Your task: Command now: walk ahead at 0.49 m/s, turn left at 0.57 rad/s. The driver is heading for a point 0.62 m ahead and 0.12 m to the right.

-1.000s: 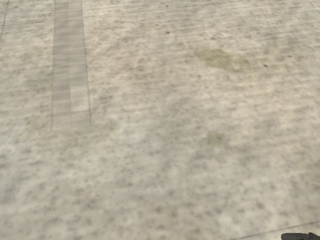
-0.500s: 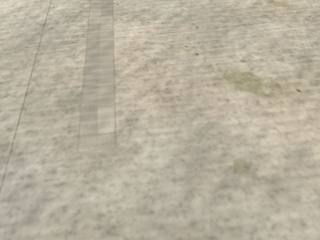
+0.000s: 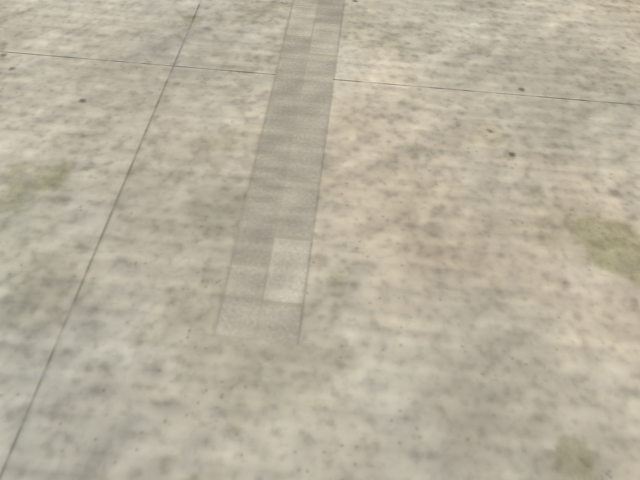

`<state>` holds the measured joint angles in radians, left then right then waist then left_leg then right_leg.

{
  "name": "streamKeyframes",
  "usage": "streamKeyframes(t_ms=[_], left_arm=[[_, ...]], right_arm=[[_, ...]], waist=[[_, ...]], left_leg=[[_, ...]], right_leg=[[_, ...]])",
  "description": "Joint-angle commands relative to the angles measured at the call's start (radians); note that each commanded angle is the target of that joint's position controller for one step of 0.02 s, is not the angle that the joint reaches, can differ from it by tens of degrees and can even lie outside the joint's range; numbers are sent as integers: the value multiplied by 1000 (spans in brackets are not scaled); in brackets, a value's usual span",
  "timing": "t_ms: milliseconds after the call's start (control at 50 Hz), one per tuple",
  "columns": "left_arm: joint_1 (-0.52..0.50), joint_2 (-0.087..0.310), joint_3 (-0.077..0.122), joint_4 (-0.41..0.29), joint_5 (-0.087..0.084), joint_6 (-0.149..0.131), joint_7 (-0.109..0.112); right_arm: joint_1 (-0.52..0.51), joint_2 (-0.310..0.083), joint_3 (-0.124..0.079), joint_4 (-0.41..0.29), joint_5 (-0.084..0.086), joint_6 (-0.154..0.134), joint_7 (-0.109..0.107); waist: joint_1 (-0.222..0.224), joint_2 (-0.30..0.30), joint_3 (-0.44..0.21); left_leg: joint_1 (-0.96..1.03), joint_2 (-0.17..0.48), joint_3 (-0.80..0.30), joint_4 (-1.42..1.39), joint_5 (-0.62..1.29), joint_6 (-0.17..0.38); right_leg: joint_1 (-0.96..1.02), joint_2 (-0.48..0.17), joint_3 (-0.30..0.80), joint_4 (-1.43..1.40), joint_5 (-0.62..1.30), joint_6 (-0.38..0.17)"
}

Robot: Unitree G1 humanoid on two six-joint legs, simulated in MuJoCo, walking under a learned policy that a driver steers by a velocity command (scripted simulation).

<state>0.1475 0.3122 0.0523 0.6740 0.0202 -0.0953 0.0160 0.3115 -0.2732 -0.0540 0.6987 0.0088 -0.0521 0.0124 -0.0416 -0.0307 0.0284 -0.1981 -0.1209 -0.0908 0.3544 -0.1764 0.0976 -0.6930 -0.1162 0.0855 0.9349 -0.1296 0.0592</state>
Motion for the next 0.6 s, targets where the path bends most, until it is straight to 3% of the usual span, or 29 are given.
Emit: streamKeyframes(t_ms=[20, 60, 100, 160, 200, 220, 240, 260, 280, 300, 320, 340, 360, 420, 500, 600], left_arm=[[-64, 35, 3, -70, -2, -13, -5], [-125, 34, -1, -81, -14, -21, -18], [-142, 50, 2, -83, -23, -30, -33], [-138, 80, 11, -90, -25, -35, -45], [-59, 99, 23, -75, -24, -36, -42], [60, 134, 41, -46, -19, -38, -37], [208, 201, 56, -32, -9, -39, -39], [285, 238, 72, 8, -22, -27, -50], [286, 148, 46, 2, -50, -23, -56], [216, 113, 35, -11, -44, -15, -51], [184, 108, 31, -24, -28, -7, -48], [163, 101, 28, -27, -24, -1, -45], [153, 88, 23, -32, -18, 0, -41], [158, 92, 24, -22, -31, 4, -30], [200, 136, 41, 3, -40, 19, -6], [267, 135, 44, 31, -52, 41, 4]], right_arm=[[-35, -169, -47, -61, 10, -13, -18], [0, -180, -50, -41, 17, -8, -23], [34, -167, -44, -17, 19, -6, -24], [56, -171, -44, 5, 7, -2, -21], [42, -171, -43, 9, 6, 5, -18], [43, -146, -32, 7, -1, 6, -18], [96, -106, -13, -10, -21, 1, -21], [182, -64, 1, -10, -6, -14, -19], [105, -142, -9, -22, 1, -25, -15], [-16, -173, -18, -48, 12, -34, -11], [-87, -157, -13, -65, 1, -44, -9], [-110, -141, -14, -76, -15, -53, -6], [-101, -128, -14, -78, -23, -56, -5], [-96, -97, -7, -72, -28, -49, -6], [-239, -60, 9, -96, -23, -49, -6], [-358, -82, 1, -120, -4, -64, 7]], waist=[[1, 93, -6], [-25, 100, -10], [-38, 111, -16], [-33, 140, -12], [17, 148, -38], [70, 120, -129], [97, -13, -297], [80, -291, -358], [108, -190, -285], [117, -93, -144], [112, -10, -77], [88, 16, -37], [64, -7, -45], [44, -55, -53], [83, -53, -23], [114, -62, -20]], left_leg=[[-106, 198, -171, -133, 105, 145], [-93, 209, -186, -121, 67, 133], [-23, 244, -211, -83, 53, 129], [108, 308, -250, -20, 141, 109], [158, 293, -220, 80, 387, 83], [141, 239, -160, 248, 512, 58], [-47, 160, -97, 543, 328, 14], [-394, 20, 1, 844, -275, -70], [-529, 71, -64, 923, -347, -64], [-577, 115, -47, 925, -258, -61], [-568, 140, -23, 889, -202, -61], [-549, 166, -20, 815, -157, -67], [-499, 183, -18, 755, -125, -75], [-445, 175, 18, 611, -114, -119], [-372, 142, 30, 345, 96, -158], [-255, 98, 4, 171, 211, -153]], right_leg=[[108, 51, -27, -221, 185, 18], [163, 80, -35, -320, 241, 18], [173, 78, -23, -376, 258, 2], [166, 76, -32, -416, 141, -54], [273, 111, -81, -468, 61, -110], [451, 96, -63, -467, 95, -157], [770, -72, 175, -423, 150, -265], [1016, -230, 605, -569, -101, -399], [1001, -226, 703, -645, -305, -371], [881, -195, 576, -659, -279, -334], [773, -154, 483, -673, -173, -323], [700, -120, 425, -687, -71, -319], [662, -84, 376, -702, 2, -309], [594, -45, 292, -726, 132, -323], [497, -2, 217, -729, 138, -293], [495, -8, 277, -670, 45, -259]])
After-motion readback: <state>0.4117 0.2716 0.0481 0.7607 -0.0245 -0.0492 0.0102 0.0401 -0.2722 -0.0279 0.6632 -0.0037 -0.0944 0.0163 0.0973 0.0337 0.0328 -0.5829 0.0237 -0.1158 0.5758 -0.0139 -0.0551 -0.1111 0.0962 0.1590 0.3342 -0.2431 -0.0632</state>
